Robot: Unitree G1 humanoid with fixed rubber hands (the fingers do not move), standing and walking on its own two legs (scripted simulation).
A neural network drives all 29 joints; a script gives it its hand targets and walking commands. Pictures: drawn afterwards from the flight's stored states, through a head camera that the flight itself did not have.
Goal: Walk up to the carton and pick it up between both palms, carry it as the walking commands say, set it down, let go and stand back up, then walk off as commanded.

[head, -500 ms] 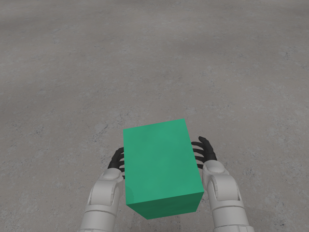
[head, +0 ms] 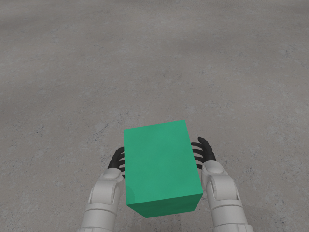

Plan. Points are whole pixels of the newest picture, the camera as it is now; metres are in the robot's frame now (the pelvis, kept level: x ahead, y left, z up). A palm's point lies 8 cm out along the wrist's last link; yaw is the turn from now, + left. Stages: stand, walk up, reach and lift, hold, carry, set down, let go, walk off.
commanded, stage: carry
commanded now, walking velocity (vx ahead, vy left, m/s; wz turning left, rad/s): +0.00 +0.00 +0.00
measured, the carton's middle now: (162, 175) +0.30 -0.01 -0.06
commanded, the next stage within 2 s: none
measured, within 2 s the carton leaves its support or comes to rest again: neither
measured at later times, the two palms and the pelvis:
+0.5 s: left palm (118, 173) +0.28 +0.12 +0.00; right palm (211, 162) +0.30 -0.14 +0.01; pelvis +0.00 -0.01 +0.00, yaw +0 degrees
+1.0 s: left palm (99, 164) +0.27 +0.15 +0.06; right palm (199, 148) +0.31 -0.10 +0.07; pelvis -0.01 +0.01 +0.00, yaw +10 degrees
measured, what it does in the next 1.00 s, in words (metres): lifts its left foot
